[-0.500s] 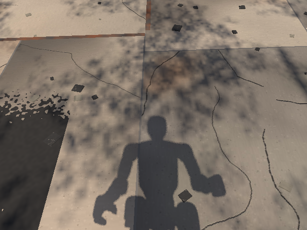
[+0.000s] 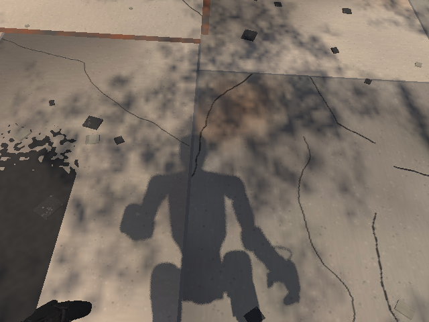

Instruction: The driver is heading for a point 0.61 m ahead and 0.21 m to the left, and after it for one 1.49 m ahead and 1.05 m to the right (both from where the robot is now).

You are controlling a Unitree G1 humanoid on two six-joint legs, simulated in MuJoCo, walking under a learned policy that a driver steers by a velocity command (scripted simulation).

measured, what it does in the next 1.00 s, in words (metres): walks ahead, turning left: right foot, then left foot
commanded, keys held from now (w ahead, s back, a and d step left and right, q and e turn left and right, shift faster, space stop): w+q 0.76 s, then e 0.24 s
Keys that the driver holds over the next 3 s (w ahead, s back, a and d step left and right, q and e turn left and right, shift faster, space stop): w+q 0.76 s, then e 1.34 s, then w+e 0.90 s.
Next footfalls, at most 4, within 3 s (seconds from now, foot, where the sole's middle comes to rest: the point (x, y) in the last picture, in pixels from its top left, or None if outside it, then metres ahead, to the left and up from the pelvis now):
0.14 right None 0.27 -0.13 -0.78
0.64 left None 0.46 0.20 -0.78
1.10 right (154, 240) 0.75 0.14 -0.78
1.52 left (86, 268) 0.66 0.35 -0.78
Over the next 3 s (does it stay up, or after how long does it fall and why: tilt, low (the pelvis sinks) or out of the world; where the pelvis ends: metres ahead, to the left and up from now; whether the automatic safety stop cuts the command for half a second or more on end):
stays up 0.88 0.02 -0.02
